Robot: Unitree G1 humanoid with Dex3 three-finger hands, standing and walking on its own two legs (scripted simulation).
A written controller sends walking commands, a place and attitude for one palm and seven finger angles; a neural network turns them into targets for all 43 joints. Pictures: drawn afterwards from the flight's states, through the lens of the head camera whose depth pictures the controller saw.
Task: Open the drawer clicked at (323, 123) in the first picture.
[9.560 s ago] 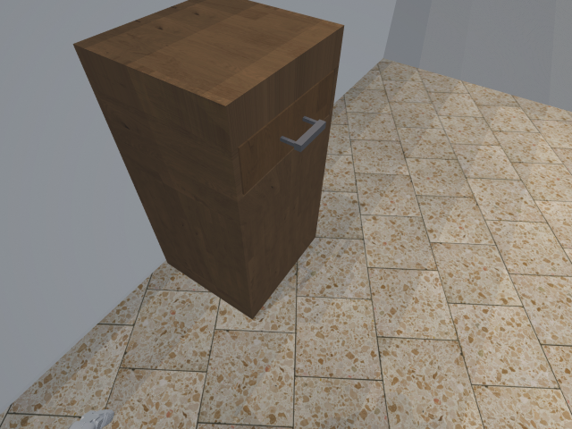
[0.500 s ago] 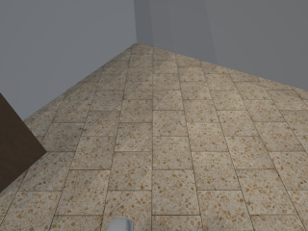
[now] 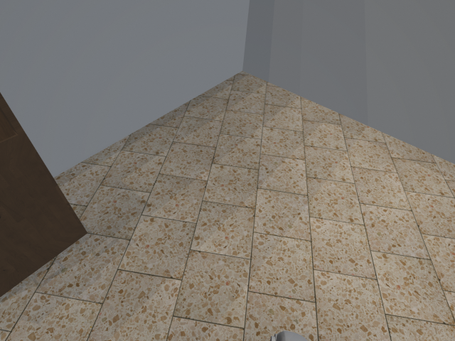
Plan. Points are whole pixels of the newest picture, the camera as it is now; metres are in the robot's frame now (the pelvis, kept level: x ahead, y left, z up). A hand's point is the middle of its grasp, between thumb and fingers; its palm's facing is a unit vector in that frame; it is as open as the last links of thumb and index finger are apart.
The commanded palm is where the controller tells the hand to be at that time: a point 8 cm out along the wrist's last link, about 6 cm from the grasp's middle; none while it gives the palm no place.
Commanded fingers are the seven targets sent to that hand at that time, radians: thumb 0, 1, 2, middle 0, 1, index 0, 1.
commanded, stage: walk to a spot facing it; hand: left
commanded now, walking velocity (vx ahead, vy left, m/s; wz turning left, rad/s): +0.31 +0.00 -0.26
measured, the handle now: out of the picture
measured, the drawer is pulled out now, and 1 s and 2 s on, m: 0.00 0.00 0.00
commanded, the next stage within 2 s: turn to face it in 0.14 s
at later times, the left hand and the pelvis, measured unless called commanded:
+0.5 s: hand (197, 278) +0.29 +0.09 -0.17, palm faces +0.01 -0.98 -0.19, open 7.2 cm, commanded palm none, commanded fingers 0.00 0.90 0.90 -0.20 -0.30 -0.20 -0.30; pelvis +0.17 -0.08 -0.01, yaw +0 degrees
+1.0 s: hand (142, 304) +0.23 +0.20 -0.18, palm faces +0.33 -0.91 -0.25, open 7.4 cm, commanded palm none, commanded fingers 0.00 0.90 0.90 -0.20 -0.30 -0.20 -0.30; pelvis +0.22 -0.03 -0.01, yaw +17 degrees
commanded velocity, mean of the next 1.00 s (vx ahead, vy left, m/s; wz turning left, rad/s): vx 0.05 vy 0.00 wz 0.41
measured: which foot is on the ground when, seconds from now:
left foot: down 0.00-0.34, up 0.36-0.76, down 0.78-1.00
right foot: up 0.00-0.32, down 0.34-0.78, up 0.80-1.00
